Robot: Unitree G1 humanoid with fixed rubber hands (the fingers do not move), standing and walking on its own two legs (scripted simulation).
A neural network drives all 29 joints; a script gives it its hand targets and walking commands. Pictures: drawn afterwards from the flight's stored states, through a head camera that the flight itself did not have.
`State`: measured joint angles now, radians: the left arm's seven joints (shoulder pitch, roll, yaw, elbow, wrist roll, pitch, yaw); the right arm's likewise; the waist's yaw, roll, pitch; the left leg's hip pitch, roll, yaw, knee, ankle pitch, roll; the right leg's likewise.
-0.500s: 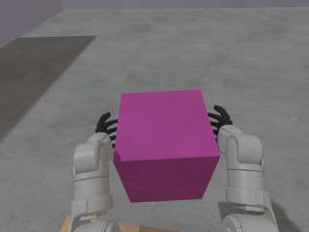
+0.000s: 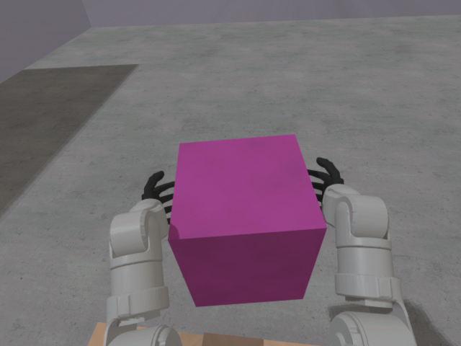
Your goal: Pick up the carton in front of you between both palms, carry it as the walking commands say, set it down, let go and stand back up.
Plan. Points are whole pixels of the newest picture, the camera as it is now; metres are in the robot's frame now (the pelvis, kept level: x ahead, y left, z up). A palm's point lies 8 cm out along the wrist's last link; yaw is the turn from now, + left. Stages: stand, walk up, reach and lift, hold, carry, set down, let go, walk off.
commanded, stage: carry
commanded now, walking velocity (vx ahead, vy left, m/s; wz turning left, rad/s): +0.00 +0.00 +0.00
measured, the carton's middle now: (243, 224) +0.33 +0.00 +0.05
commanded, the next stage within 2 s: none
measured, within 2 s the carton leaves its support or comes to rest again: neither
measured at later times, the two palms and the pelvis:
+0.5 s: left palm (153, 211) +0.33 +0.15 +0.11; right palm (323, 195) +0.34 -0.15 +0.11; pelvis +0.01 +0.00 +0.00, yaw +0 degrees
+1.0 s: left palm (175, 162) +0.43 +0.12 +0.13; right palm (327, 151) +0.44 -0.18 +0.13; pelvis +0.10 -0.03 -0.01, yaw +1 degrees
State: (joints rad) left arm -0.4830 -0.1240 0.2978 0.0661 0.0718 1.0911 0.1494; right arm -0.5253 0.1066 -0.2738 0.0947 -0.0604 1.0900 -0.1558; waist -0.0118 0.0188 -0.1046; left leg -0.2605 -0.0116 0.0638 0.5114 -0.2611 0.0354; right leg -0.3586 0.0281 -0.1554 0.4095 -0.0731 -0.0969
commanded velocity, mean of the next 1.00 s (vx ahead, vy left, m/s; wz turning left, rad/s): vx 0.22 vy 0.00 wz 0.00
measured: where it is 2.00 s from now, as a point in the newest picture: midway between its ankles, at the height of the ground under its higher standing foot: (254, 275)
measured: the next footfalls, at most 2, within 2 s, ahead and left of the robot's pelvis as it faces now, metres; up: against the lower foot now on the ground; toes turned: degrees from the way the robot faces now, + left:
left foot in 1.44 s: +0.50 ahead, +0.02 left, -0.05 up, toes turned +3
right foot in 1.86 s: +0.80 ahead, -0.15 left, -0.05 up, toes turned -7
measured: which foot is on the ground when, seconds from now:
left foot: down 0.00-0.96, up 0.98-1.00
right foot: down 0.00-1.00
